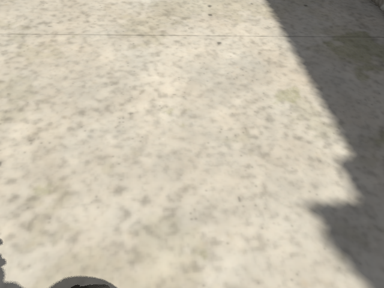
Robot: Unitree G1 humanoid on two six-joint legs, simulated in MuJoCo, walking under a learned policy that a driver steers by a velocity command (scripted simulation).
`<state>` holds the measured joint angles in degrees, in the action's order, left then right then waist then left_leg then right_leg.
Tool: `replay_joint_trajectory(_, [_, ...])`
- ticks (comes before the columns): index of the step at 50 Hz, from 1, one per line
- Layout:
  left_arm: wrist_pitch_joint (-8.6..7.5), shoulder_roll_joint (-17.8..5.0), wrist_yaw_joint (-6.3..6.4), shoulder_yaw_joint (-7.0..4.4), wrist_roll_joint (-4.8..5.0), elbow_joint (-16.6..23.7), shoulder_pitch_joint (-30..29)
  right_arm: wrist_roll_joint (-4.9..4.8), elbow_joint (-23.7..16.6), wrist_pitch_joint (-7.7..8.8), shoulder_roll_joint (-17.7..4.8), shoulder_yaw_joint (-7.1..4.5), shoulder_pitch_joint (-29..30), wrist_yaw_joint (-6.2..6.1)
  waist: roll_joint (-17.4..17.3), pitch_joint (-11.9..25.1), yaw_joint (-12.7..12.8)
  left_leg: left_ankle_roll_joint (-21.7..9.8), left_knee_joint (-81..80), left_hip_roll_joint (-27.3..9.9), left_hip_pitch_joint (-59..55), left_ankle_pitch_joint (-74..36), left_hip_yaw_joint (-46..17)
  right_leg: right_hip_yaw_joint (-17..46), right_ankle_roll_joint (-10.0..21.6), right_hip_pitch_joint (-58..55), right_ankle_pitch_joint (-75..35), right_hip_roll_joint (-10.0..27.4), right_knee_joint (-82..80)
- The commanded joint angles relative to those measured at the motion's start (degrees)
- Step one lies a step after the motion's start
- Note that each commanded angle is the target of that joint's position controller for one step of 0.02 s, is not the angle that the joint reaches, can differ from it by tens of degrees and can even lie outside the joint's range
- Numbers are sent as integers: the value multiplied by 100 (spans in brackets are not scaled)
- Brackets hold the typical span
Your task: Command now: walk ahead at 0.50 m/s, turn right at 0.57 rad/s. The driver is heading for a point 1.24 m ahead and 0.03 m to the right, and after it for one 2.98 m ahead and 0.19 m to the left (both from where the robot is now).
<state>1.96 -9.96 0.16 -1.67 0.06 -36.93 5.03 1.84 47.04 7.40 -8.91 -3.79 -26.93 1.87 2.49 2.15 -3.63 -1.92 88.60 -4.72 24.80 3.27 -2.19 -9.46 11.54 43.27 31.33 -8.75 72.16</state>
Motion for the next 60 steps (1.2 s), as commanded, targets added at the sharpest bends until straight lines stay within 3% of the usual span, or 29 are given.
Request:
replay_joint_trajectory(1, [-468, -677, 30, -411, -108, -215, 29, 117, -1603, 30, 171, 198, 922, -219, -823, -625, -133, -87, 2893, 243, 3126, 219, -465, 4732, 526, -1133, 232, 1367, -4953])
replay_joint_trajectory(2, [-561, -376, -22, -337, -129, -465, 92, 144, -1596, -104, 184, 283, 819, -325, -884, -640, -282, -102, 2966, 245, 3133, 424, -397, 4105, 436, -901, -504, 1179, -4719])
replay_joint_trajectory(3, [-576, -437, -21, -320, -120, -431, 153, 122, -1501, -231, 27, 286, 583, -333, -634, -676, -347, -14, 2098, 149, 2994, 893, -372, 3614, 471, -871, -575, 1131, -4687])
replay_joint_trajectory(5, [-719, -305, -50, -222, -20, -562, 418, 83, -1415, -386, -177, 261, 826, -371, -637, -826, -279, 39, 847, -77, 2791, 997, -263, 3061, 340, -602, -1119, 957, -4811])
replay_joint_trajectory(8, [-837, -751, -30, -299, 0, -594, 850, 171, -1638, -402, -500, 244, 1777, -247, -600, -507, 78, 142, -1551, -180, 2113, -49, 200, 2823, 294, -881, -2266, 868, -5300])
replay_joint_trajectory(12, [-774, -1109, 69, -471, -17, -521, 1892, 53, -1819, -442, -290, 346, 2850, -26, -14, -21, 810, 195, -3587, 136, 1869, 27, 425, 3049, 8, -2874, -3274, 1073, -5758])
replay_joint_trajectory(15, [-688, -1040, 101, -472, -78, -490, 2286, 2, -1820, -412, -362, 361, 3405, 79, 289, -70, 1102, 223, -4802, 374, 2021, 228, 575, 3045, 3, -4215, -3982, 1195, -5623])
replay_joint_trajectory(18, [-701, -1092, 118, -437, -60, -498, 2268, -41, -1698, -287, -485, 321, 3220, 40, 386, 220, 994, 92, -5690, 681, 840, 274, 693, 2845, -206, -4595, -5823, 1294, -5051])
replay_joint_trajectory(20, [-751, -1296, 122, -467, -55, -538, 2258, -45, -1488, -208, -839, 139, 2473, -93, 528, 614, 629, -118, -6231, 919, -420, 521, 623, 2767, -415, -4661, -7106, 1275, -4039])
replay_joint_trajectory(21, [-798, -1268, 80, -448, -13, -503, 2059, -27, -1350, -141, -1007, 57, 1790, -187, 461, 933, 189, -347, -6572, 591, -1565, 86, 355, 2635, -494, -4186, -6736, 1162, -3204])
replay_joint_trajectory(22, [-870, -952, 37, -343, 18, -264, 1905, 99, -1286, -133, -1337, -48, 854, -325, 160, 1560, -216, -685, -6276, -477, -3069, 746, -511, 2556, -525, -3096, -4957, 1106, -2039])
replay_joint_trajectory(23, [-855, -452, 26, -222, 257, -105, 2484, 270, -1178, -147, -1761, -169, 573, -352, -1358, 2150, 19, -1681, -6123, -2147, -4923, -44, -2944, 1702, -900, -934, -715, 242, -185])
replay_joint_trajectory(24, [-771, -912, 105, -279, 37, -194, 2405, 87, -1116, -202, -1455, -188, 603, -244, -826, 1926, -13, -1845, -6672, -2085, -4303, 508, -3788, 1546, -874, -374, -389, 386, 622])
replay_joint_trajectory(25, [-751, -943, 73, -312, -68, -104, 1806, 21, -1156, -206, -1040, -84, 996, -219, -358, 1010, 83, -1702, -6976, -1709, -3394, 733, -3039, 1684, -874, -217, -975, 539, 698])
replay_joint_trajectory(26, [-745, -915, 13, -296, -102, 7, 1422, -11, -1139, -184, -809, -15, 1194, -194, -137, 511, 150, -1517, -7159, -1437, -2707, 492, -2343, 1693, -863, -250, -1229, 663, 520])
replay_joint_trajectory(28, [-597, -837, -106, -275, -187, 91, 1295, -45, -892, -132, -718, 47, 1077, -224, -475, -13, 398, -1206, -7435, -944, -2051, -79, -1536, 1602, -944, -251, -1236, 830, 169])
replay_joint_trajectory(32, [-455, -662, -192, -173, -327, 131, 1129, -113, -527, -1, -892, 35, 669, -202, -798, -197, 533, -1078, -7761, -697, -1822, -1185, -836, 1245, -1073, -65, -1474, 1039, -542])
replay_joint_trajectory(36, [-497, -459, -299, -29, -228, 333, 249, -129, -368, -50, -1015, 41, 616, -142, -884, -378, 394, -813, -7973, -256, -1323, -1279, -69, 857, -1084, -769, -2653, 1213, -2434])
replay_joint_trajectory(41, [-524, -583, -229, -54, -155, 573, -470, -161, -83, -139, -1310, -19, 72, -122, -677, -579, 115, -702, -7810, -667, -2003, -1624, -148, 564, -791, -1235, -2760, 1076, -3630])
replay_joint_trajectory(43, [-556, -685, -167, -116, -198, 559, -205, -131, -4, -187, -1437, -44, 32, -153, -687, -397, 271, -605, -7160, -726, -2361, -2861, -59, 445, -606, -1737, -2324, 821, -3941])
replay_joint_trajectory(45, [-653, -950, -61, -266, -355, 122, 1342, -138, -1, -239, -1393, -23, 11, -194, -501, 499, 921, -399, -5248, -389, -1779, -2967, 332, 611, -287, -3826, -2212, 777, -4223])
replay_joint_trajectory(46, [-688, -1456, 29, -393, -465, 73, 2370, -108, -288, -249, -1075, 65, -8, -201, 319, 1353, 1274, -309, -3380, -73, -623, -677, 545, 2343, 4, -5242, -1568, 2344, -4313])
replay_joint_trajectory(47, [-639, -1805, 46, -437, -412, 141, 2259, -210, -413, -290, -754, 105, -547, -184, 1319, 1751, 915, -199, -1624, 854, 1046, 2946, 445, 4936, 620, -5951, -1338, 3630, -5196])
replay_joint_trajectory(48, [-561, -1482, 51, -402, -185, 175, 2008, -39, -400, -351, -1216, -32, -108, -188, 545, 1245, 972, -273, -1246, 607, 1545, 2541, -85, 4888, 561, -5454, -1098, 3324, -5475])
replay_joint_trajectory(49, [-583, -1104, 48, -282, -138, 96, 1630, -39, -529, -363, -1129, -25, 363, -145, 246, 469, 753, -294, -1420, 377, 1632, 1999, -137, 3816, 345, -4708, -1206, 3044, -5524])
replay_joint_trajectory(50, [-635, -912, 13, -225, -115, 20, 1457, -55, -539, -377, -959, 24, 480, -111, 104, 89, 580, -265, -1794, 200, 1382, 1673, -124, 3081, 129, -4029, -1654, 2753, -5773])
replay_joint_trajectory(52, [-712, -733, 25, -172, -92, -64, 1290, 32, -367, -537, -890, 30, 224, -38, 316, -134, 275, -122, -2182, 49, 809, 1472, -109, 2175, -185, -3275, -2080, 2373, -6145])
replay_joint_trajectory(55, [-850, -796, 19, -194, -86, -278, 1475, 27, -392, -653, -812, 7, 451, 28, 218, -283, 193, -20, -2332, 44, 991, 1031, -119, 1532, -165, -3194, -2746, 2299, -6454])
replay_joint_trajectory(60, [-840, -854, 22, -216, -113, -567, 1771, -3, -606, -678, -699, 32, 1389, 73, 70, -573, 339, 50, -3244, -26, 1673, 17, -28, 673, -247, -3613, -3191, 2152, -6595])
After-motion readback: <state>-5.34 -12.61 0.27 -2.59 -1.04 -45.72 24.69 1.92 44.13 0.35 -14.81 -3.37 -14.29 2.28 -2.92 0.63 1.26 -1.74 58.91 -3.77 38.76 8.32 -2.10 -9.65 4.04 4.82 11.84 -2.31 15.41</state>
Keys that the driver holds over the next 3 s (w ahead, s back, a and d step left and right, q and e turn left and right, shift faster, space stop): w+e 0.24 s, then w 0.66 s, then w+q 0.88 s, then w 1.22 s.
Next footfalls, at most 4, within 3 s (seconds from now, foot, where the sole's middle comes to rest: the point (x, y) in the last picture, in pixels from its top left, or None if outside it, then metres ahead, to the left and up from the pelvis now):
0.44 left None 0.40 0.10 -0.65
0.90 right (223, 245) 0.64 -0.17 -0.65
1.46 left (175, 173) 0.95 -0.01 -0.65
2.00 right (195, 113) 1.30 -0.12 -0.65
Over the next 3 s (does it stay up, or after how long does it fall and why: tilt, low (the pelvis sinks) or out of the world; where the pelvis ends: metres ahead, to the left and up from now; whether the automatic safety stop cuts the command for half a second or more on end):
stays up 1.62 0.10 0.12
